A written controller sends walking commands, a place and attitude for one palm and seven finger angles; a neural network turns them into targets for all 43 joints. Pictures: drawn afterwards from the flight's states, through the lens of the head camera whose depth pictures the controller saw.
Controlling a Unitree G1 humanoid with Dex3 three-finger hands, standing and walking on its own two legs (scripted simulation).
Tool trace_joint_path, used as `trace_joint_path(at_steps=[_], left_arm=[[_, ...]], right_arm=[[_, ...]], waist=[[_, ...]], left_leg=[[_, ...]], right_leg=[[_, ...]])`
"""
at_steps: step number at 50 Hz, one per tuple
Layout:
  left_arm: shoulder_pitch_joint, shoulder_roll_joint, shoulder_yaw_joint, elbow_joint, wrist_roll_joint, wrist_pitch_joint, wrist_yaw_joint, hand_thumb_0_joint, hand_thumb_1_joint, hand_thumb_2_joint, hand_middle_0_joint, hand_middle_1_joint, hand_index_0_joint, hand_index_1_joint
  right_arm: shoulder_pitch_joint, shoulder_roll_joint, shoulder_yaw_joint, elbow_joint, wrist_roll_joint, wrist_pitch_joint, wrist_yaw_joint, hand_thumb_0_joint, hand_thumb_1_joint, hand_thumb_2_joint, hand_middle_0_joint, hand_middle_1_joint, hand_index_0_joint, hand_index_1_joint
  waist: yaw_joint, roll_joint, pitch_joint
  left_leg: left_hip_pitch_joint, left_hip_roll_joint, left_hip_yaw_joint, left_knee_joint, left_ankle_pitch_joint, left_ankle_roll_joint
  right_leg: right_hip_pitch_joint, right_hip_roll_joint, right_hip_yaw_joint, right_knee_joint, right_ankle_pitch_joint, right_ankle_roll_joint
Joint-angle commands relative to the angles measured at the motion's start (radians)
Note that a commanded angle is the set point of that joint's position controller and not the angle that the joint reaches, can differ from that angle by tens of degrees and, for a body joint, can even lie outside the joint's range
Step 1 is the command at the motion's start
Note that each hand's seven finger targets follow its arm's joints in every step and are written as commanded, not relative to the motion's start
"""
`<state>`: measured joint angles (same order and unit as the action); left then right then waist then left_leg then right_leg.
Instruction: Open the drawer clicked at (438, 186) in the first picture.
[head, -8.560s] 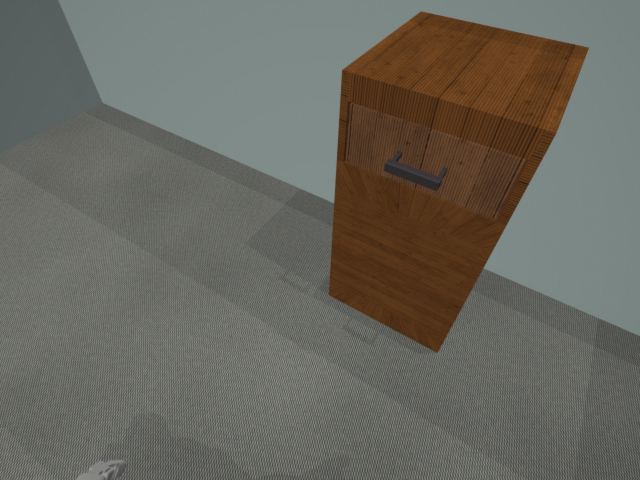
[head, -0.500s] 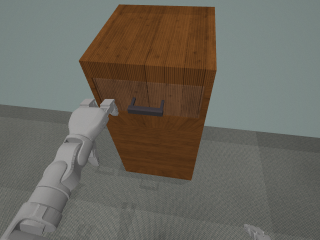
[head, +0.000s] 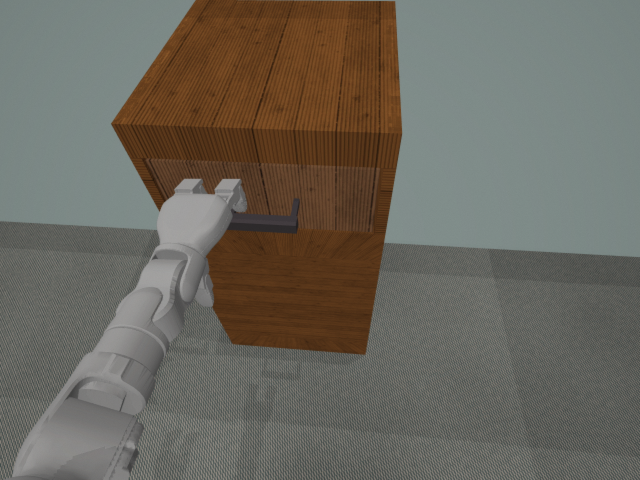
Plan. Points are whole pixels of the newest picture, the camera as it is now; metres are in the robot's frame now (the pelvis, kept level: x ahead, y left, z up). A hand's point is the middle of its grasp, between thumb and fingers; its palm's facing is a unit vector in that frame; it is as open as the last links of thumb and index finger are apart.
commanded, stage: move the hooked fingers above the handle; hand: left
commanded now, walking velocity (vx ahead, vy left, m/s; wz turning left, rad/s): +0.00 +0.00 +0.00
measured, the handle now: (263, 213) +0.54 +0.12 -0.04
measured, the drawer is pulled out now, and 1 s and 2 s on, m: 0.00 0.00 0.00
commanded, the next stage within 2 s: lower the fingers behind the handle in 1.18 s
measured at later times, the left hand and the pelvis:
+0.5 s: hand (249, 218) +0.48 +0.12 +0.03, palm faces -0.01 -0.03 -1.00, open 13.9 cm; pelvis -0.01 +0.00 -0.01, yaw +0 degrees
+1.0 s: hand (247, 216) +0.49 +0.13 +0.02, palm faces -0.04 -0.02 -1.00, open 13.9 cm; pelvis +0.00 +0.00 -0.01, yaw +0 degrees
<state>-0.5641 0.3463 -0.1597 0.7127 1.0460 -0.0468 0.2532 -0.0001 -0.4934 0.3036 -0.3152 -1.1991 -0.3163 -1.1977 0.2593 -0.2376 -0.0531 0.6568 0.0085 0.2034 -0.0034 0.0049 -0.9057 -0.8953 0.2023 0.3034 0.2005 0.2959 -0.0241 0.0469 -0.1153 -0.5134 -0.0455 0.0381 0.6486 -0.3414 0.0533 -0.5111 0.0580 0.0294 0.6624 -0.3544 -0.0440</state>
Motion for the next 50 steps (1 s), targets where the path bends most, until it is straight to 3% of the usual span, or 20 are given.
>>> trace_joint_path(at_steps=[1, 2, 5, 6, 9, 10, 16, 17, 20, 22, 25, 27, 31, 35, 37, 41, 42, 44, 46, 50], left_arm=[[-0.426, 0.223, 0.109, -0.119, 0.014, 0.023, 0.07, 0.0, -0.5, 0.3, -0.3, -1.2, -0.3, -1.2], [-0.46, 0.236, 0.115, -0.118, 0.015, 0.02, 0.073, 0.0, -0.5, 0.3, -0.3, -1.2, -0.3, -1.2], [-0.519, 0.161, 0.052, -0.074, 0.01, 0.021, 0.08, 0.0, -0.5, 0.3, -0.3, -1.2, -0.3, -1.2], [-0.552, 0.177, 0.06, -0.058, 0.013, 0.019, 0.082, 0.0, -0.5, 0.3, -0.3, -1.2, -0.3, -1.2], [-0.612, 0.127, 0.019, -0.055, 0.013, 0.005, 0.083, 0.0, -0.5, 0.3, -0.3, -1.2, -0.3, -1.2], [-0.611, 0.094, -0.002, -0.015, 0.011, 0.01, 0.085, 0.0, -0.5, 0.3, -0.3, -1.2, -0.3, -1.2], [-0.715, 0.105, 0.016, 0.101, 0.024, 0.044, 0.124, 0.0, -0.5, 0.3, -0.3, -1.2, -0.3, -1.2], [-0.724, 0.165, 0.065, 0.128, 0.029, 0.051, 0.135, 0.0, -0.5, 0.3, -0.3, -1.2, -0.3, -1.2], [-0.778, 0.135, 0.034, 0.165, 0.04, 0.086, 0.159, 0.0, -0.5, 0.3, -0.3, -1.2, -0.3, -1.2], [-0.779, 0.173, 0.07, 0.196, 0.046, 0.103, 0.167, 0.0, -0.5, 0.3, -0.3, -1.2, -0.3, -1.2], [-0.787, 0.147, 0.049, 0.229, 0.04, 0.126, 0.161, 0.0, -0.5, 0.3, -0.3, -1.2, -0.3, -1.2], [-0.773, 0.192, 0.082, 0.253, 0.033, 0.132, 0.15, 0.0, -0.5, 0.3, -0.3, -1.2, -0.3, -1.2], [-0.787, 0.184, 0.06, 0.238, 0.038, 0.113, 0.128, 0.0, -0.5, 0.3, -0.3, -1.2, -0.3, -1.2], [-0.812, 0.157, 0.05, 0.163, 0.035, 0.062, 0.129, 0.0, -0.5, 0.3, -0.3, -1.2, -0.3, -1.2], [-0.793, 0.153, 0.063, 0.152, 0.032, 0.051, 0.142, 0.0, -0.5, 0.3, -0.3, -1.2, -0.3, -1.2], [-0.773, 0.138, 0.05, 0.206, 0.045, 0.091, 0.173, 0.0, -0.5, 0.3, -0.3, -1.2, -0.3, -1.2], [-0.805, 0.118, 0.035, 0.2, 0.041, 0.099, 0.177, 0.0, -0.5, 0.3, -0.3, -1.2, -0.3, -1.2], [-0.803, 0.165, 0.065, 0.217, 0.044, 0.122, 0.18, 0.0, -0.5, 0.3, -0.3, -1.2, -0.3, -1.2], [-0.839, 0.114, 0.019, 0.21, 0.037, 0.135, 0.169, 0.0, -0.5, 0.3, -0.3, -1.2, -0.3, -1.2], [-0.839, 0.111, 0.012, 0.218, 0.025, 0.128, 0.136, 0.0, -0.5, 0.3, -0.3, -1.2, -0.3, -1.2]], right_arm=[[0.017, -0.128, -0.048, -0.093, -0.003, -0.023, -0.011, 0.0, -0.9, -0.9, 0.2, 0.3, 0.2, 0.3], [0.018, -0.13, -0.047, -0.091, -0.005, -0.024, -0.014, 0.0, -0.9, -0.9, 0.2, 0.3, 0.2, 0.3], [0.039, -0.124, -0.053, -0.079, -0.004, -0.033, -0.015, 0.0, -0.9, -0.9, 0.2, 0.3, 0.2, 0.3], [0.048, -0.128, -0.054, -0.071, -0.003, -0.036, -0.015, 0.0, -0.9, -0.9, 0.2, 0.3, 0.2, 0.3], [0.066, -0.123, -0.061, -0.062, -0.008, -0.044, -0.011, 0.0, -0.9, -0.9, 0.2, 0.3, 0.2, 0.3], [0.072, -0.121, -0.063, -0.056, -0.009, -0.045, -0.01, 0.0, -0.9, -0.9, 0.2, 0.3, 0.2, 0.3], [0.112, -0.131, -0.061, -0.032, -0.015, -0.052, -0.003, 0.0, -0.9, -0.9, 0.2, 0.3, 0.2, 0.3], [0.115, -0.136, -0.058, -0.031, -0.016, -0.053, -0.005, 0.0, -0.9, -0.9, 0.2, 0.3, 0.2, 0.3], [0.128, -0.136, -0.054, -0.033, -0.018, -0.056, -0.005, 0.0, -0.9, -0.9, 0.2, 0.3, 0.2, 0.3], [0.137, -0.141, -0.054, -0.034, -0.022, -0.057, -0.004, 0.0, -0.9, -0.9, 0.2, 0.3, 0.2, 0.3], [0.16, -0.144, -0.056, -0.035, -0.022, -0.059, -0.003, 0.0, -0.9, -0.9, 0.2, 0.3, 0.2, 0.3], [0.164, -0.148, -0.053, -0.04, -0.02, -0.059, -0.008, 0.0, -0.9, -0.9, 0.2, 0.3, 0.2, 0.3], [0.186, -0.152, -0.053, -0.041, -0.015, -0.067, -0.017, 0.0, -0.9, -0.9, 0.2, 0.3, 0.2, 0.3], [0.208, -0.149, -0.064, -0.031, -0.021, -0.077, -0.014, 0.0, -0.9, -0.9, 0.2, 0.3, 0.2, 0.3], [0.21, -0.145, -0.067, -0.028, -0.026, -0.076, -0.007, 0.0, -0.9, -0.9, 0.2, 0.3, 0.2, 0.3], [0.203, -0.149, -0.063, -0.019, -0.022, -0.065, 0.001, 0.0, -0.9, -0.9, 0.2, 0.3, 0.2, 0.3], [0.197, -0.148, -0.063, -0.016, -0.024, -0.065, 0.004, 0.0, -0.9, -0.9, 0.2, 0.3, 0.2, 0.3], [0.197, -0.153, -0.062, -0.017, -0.021, -0.059, 0.001, 0.0, -0.9, -0.9, 0.2, 0.3, 0.2, 0.3], [0.195, -0.149, -0.062, -0.019, -0.018, -0.059, 0.0, 0.0, -0.9, -0.9, 0.2, 0.3, 0.2, 0.3], [0.196, -0.151, -0.058, -0.025, -0.016, -0.058, -0.007, 0.0, -0.9, -0.9, 0.2, 0.3, 0.2, 0.3]], waist=[[-0.004, -0.095, -0.351], [-0.008, -0.082, -0.366], [-0.04, -0.067, -0.355], [-0.049, -0.074, -0.353], [-0.062, -0.028, -0.397], [-0.074, -0.032, -0.369], [-0.099, -0.07, -0.375], [-0.089, -0.076, -0.382], [-0.106, -0.052, -0.403], [-0.098, -0.037, -0.449], [-0.108, -0.028, -0.452], [-0.108, -0.073, -0.464], [-0.117, -0.053, -0.437], [-0.121, -0.008, -0.486], [-0.108, -0.002, -0.502], [-0.114, -0.029, -0.419], [-0.124, -0.017, -0.423], [-0.12, -0.029, -0.439], [-0.135, -0.027, -0.431], [-0.142, -0.042, -0.444]], left_leg=[[0.158, 0.01, -0.014, -0.017, 0.419, -0.006], [0.152, 0.007, -0.015, -0.015, 0.419, -0.005], [0.168, 0.008, -0.016, -0.005, 0.387, -0.002], [0.163, 0.01, -0.019, -0.005, 0.375, -0.002], [0.191, 0.008, -0.023, 0.015, 0.403, -0.005], [0.187, 0.01, -0.024, 0.021, 0.388, -0.005], [0.119, 0.011, -0.025, 0.043, 0.35, -0.004], [0.086, 0.007, -0.025, 0.046, 0.344, -0.004], [0.066, 0.008, -0.019, 0.056, 0.332, -0.004], [0.065, 0.008, -0.019, 0.066, 0.36, -0.007], [0.06, 0.011, -0.011, 0.072, 0.356, -0.005], [0.033, 0.008, -0.011, 0.069, 0.35, 0.0], [0.032, 0.012, -0.011, 0.059, 0.315, 0.001], [0.106, 0.022, -0.022, 0.074, 0.373, -0.001], [0.12, 0.023, -0.024, 0.082, 0.421, -0.004], [0.076, 0.022, -0.022, 0.071, 0.377, -0.007], [0.088, 0.023, -0.022, 0.073, 0.387, -0.007], [0.086, 0.021, -0.02, 0.071, 0.378, -0.004], [0.095, 0.021, -0.023, 0.067, 0.364, -0.004], [0.117, 0.022, -0.029, 0.071, 0.381, -0.002]], right_leg=[[0.171, -0.018, 0.012, -0.051, 0.463, -0.004], [0.178, -0.018, 0.016, -0.049, 0.466, -0.005], [0.129, -0.017, 0.01, -0.054, 0.429, -0.003], [0.115, -0.017, 0.01, -0.056, 0.415, -0.001], [0.087, -0.015, 0.008, -0.042, 0.425, -0.002], [0.059, -0.012, 0.002, -0.044, 0.402, -0.004], [0.018, -0.01, -0.002, -0.022, 0.376, -0.001], [0.041, -0.01, 0.003, -0.014, 0.383, -0.002], [0.023, -0.009, 0.002, 0.0, 0.378, 0.0], [0.037, -0.005, 0.0, 0.015, 0.398, -0.003], [0.034, -0.004, 0.004, 0.012, 0.41, 0.002], [0.074, -0.005, 0.007, 0.006, 0.424, 0.006], [0.049, -0.005, 0.009, -0.007, 0.387, 0.007], [0.012, 0.0, 0.001, 0.005, 0.389, 0.002], [0.014, 0.003, -0.006, 0.014, 0.41, -0.002], [-0.015, 0.006, -0.014, 0.006, 0.375, -0.002], [-0.022, 0.006, -0.014, 0.006, 0.377, -0.003], [-0.003, 0.006, -0.011, 0.004, 0.381, -0.001], [-0.015, 0.005, -0.014, -0.001, 0.366, 0.001], [-0.016, 0.003, -0.015, 0.001, 0.378, 0.004]])
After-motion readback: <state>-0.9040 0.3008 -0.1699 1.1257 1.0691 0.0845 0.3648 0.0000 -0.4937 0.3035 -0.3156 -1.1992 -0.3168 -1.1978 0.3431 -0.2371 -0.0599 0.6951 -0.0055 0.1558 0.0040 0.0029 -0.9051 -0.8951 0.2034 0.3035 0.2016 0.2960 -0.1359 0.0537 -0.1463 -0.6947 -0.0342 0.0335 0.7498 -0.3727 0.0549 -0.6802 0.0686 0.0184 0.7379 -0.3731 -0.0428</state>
